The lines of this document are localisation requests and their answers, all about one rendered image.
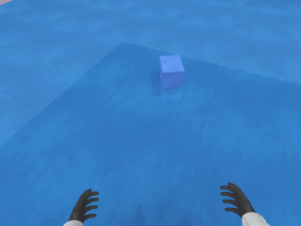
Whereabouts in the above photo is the robot left hand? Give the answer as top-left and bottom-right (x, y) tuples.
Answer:
(69, 188), (99, 223)

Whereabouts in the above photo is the robot right hand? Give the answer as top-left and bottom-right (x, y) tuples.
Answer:
(220, 182), (256, 218)

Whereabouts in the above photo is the carton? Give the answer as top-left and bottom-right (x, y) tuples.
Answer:
(159, 55), (185, 89)

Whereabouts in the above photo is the robot right forearm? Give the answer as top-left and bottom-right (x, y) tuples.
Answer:
(242, 212), (270, 226)

